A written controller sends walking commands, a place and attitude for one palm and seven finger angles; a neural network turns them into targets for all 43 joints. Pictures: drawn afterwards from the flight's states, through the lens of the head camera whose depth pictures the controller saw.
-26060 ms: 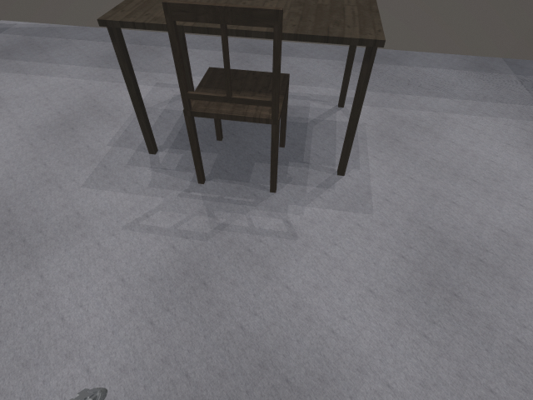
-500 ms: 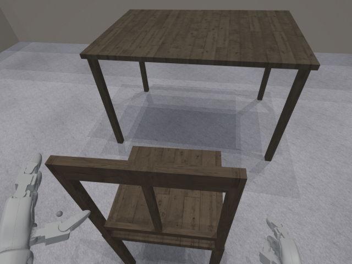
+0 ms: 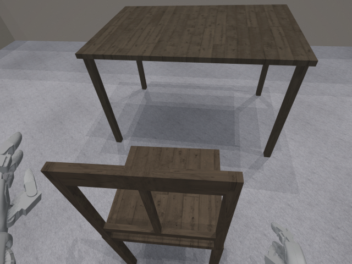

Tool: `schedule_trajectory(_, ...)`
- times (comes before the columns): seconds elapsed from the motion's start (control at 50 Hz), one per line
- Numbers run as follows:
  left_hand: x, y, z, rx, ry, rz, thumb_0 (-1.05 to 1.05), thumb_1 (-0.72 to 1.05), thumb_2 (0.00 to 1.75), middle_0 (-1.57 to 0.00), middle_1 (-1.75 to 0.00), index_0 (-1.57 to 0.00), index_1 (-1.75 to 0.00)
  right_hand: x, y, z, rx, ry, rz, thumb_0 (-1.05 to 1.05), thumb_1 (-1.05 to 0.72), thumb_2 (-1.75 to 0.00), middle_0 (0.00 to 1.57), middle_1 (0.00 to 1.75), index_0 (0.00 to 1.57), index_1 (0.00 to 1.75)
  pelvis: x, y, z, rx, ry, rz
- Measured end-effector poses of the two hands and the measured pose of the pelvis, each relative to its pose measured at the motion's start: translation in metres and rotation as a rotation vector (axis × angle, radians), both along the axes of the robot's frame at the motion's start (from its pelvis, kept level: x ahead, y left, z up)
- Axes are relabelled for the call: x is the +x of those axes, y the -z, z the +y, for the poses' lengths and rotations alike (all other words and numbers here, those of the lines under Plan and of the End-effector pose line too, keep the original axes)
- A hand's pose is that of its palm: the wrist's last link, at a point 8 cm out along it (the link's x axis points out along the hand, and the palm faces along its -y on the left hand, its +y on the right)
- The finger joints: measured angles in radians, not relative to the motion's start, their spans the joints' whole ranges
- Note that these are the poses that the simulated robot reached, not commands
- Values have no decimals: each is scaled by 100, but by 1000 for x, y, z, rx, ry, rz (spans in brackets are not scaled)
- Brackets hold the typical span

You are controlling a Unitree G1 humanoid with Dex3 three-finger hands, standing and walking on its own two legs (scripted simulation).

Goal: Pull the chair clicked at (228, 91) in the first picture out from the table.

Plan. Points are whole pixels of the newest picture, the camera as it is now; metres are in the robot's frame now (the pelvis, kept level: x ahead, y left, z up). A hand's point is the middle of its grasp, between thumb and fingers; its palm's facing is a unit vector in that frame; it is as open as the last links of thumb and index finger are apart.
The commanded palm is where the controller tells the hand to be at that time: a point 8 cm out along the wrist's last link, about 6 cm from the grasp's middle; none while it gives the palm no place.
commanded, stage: draw the hand back to the body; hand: left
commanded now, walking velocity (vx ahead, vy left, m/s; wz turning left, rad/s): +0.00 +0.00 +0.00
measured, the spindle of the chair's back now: (151, 211) +0.27 +0.11 -0.09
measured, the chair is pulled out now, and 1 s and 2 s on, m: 0.59 0.59 0.59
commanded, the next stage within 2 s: step back with the hand held close in 0.14 s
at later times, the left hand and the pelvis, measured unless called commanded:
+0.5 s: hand (34, 193) +0.19 +0.27 +0.15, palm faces +0.38 -0.77 -0.51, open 7.4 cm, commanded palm +0.13 +0.31 +0.18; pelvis -0.03 +0.02 +0.00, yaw -2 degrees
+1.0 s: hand out of the picture +0.12 +0.28 +0.16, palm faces +0.46 -0.75 -0.49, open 7.4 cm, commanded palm +0.06 +0.31 +0.18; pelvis -0.09 +0.01 -0.01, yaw -1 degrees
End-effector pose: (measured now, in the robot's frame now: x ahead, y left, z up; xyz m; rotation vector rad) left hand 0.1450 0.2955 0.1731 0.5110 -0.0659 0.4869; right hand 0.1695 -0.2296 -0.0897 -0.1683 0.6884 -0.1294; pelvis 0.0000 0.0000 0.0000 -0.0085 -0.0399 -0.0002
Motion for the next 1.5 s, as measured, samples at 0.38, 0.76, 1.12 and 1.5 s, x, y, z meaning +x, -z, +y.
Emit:
schedule_trajectory(0.38,0,-9,14,25,19,-52,1,89,89,-22,-30,-21,-30,-6,-7,13,0,-8,1,1,-91,-90,20,30,20,30,-14,-2,9,-2,22,4)
schedule_trajectory(0.76,-38,-5,14,107,87,3,1,88,89,-22,-30,-22,-30,-75,0,5,-32,89,98,1,-91,-90,20,30,20,30,-58,2,13,13,25,41)
schedule_trajectory(1.12,-78,-6,18,116,69,-82,1,88,89,-22,-30,-21,-30,-119,-6,-1,-82,57,67,1,-91,-90,20,30,21,30,-97,7,13,-1,15,49)
schedule_trajectory(1.5,-80,-8,21,149,102,-122,1,88,89,-22,-30,-22,-30,-116,-1,3,-100,49,102,1,-91,-90,20,30,21,30,-100,11,17,-8,1,80)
